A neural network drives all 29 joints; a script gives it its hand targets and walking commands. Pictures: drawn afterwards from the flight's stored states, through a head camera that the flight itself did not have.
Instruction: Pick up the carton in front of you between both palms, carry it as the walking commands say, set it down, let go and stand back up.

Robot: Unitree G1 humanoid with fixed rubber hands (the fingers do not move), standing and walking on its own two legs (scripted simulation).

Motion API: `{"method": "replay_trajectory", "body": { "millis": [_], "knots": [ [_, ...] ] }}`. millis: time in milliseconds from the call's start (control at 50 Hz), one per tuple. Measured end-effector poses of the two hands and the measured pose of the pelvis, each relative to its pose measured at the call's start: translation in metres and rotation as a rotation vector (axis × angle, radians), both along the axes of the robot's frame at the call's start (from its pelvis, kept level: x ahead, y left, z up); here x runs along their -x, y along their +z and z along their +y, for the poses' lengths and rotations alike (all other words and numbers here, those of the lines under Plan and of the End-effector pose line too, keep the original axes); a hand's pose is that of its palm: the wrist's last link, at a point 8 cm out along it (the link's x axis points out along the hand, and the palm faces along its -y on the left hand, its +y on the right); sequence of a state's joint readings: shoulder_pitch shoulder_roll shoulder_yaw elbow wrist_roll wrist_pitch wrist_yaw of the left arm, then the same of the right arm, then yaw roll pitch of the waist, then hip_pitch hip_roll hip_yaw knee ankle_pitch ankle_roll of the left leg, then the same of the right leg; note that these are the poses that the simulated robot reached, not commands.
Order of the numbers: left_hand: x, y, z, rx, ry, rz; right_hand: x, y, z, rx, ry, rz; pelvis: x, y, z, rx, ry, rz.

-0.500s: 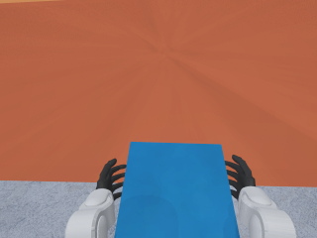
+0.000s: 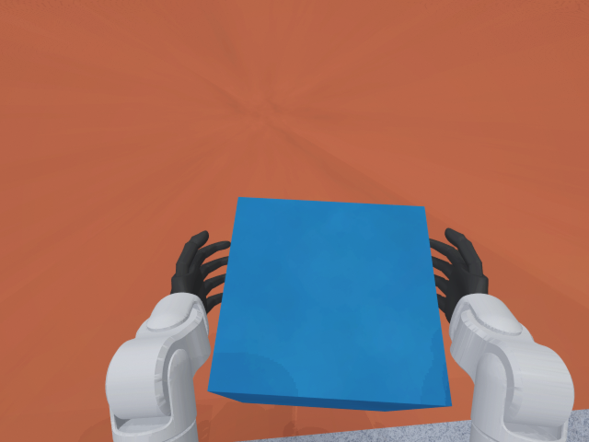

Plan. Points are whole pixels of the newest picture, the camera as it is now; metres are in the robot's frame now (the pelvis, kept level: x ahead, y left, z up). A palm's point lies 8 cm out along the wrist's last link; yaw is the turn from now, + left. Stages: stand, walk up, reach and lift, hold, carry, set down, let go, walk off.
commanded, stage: carry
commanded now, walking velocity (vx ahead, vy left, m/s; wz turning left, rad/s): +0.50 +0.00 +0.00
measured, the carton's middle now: (321, 318) +0.29 -0.01 +0.05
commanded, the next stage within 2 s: none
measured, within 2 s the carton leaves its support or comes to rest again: neither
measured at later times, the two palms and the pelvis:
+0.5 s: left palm (241, 124) +0.67 +0.13 +0.10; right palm (394, 116) +0.70 -0.17 +0.10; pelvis +0.33 -0.05 +0.00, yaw +2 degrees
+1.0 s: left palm (253, 9) +1.03 +0.13 +0.19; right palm (379, 4) +1.03 -0.17 +0.20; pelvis +0.68 -0.01 +0.04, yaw +1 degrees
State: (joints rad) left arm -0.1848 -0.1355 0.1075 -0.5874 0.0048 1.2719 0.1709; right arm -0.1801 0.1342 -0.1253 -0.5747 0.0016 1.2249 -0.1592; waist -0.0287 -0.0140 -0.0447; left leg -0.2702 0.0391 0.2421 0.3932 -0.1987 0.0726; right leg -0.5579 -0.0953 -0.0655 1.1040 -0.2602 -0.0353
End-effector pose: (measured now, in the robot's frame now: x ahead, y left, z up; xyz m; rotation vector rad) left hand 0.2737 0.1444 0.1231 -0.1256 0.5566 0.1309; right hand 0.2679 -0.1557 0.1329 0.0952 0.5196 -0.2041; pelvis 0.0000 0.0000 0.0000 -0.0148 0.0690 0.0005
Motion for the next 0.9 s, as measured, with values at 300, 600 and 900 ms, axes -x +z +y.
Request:
{"method": "replay_trajectory", "body": {
  "millis": [300, 600, 900],
  "knots": [
    [-0.267, -0.008, -0.016, -0.067, 0.090, 0.020, -0.295, -0.025, -0.016, -0.034, 0.095, 0.024, -0.214, -0.031, -0.035, -0.008, 0.040, -0.008],
    [-0.471, -0.005, -0.010, -0.008, 0.131, -0.015, -0.501, -0.018, -0.011, -0.086, 0.056, -0.028, -0.403, -0.002, -0.035, -0.025, 0.011, 0.041],
    [-0.693, 0.039, -0.023, 0.017, -0.007, 0.000, -0.680, 0.037, -0.024, -0.042, -0.066, 0.001, -0.612, 0.037, 0.000, -0.006, 0.009, 0.017]
  ]
}}
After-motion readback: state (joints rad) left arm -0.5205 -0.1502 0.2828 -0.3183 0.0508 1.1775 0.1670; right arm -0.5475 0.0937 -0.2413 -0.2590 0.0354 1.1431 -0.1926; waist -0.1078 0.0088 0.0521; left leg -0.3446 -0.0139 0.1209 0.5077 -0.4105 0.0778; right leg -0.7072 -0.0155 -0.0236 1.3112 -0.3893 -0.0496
